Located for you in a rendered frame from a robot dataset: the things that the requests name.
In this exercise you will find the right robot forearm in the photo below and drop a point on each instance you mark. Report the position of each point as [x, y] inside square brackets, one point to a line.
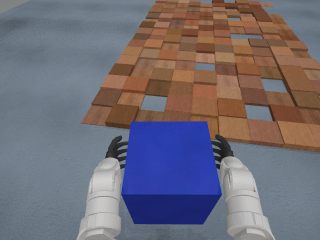
[245, 217]

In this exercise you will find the carton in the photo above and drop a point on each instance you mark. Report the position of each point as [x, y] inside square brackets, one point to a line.
[170, 175]

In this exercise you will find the left robot forearm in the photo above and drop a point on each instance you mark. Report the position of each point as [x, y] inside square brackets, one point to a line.
[101, 220]

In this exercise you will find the left robot hand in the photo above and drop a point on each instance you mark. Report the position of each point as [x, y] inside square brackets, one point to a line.
[113, 151]

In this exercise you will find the right robot hand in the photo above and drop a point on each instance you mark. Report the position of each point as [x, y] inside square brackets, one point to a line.
[224, 151]

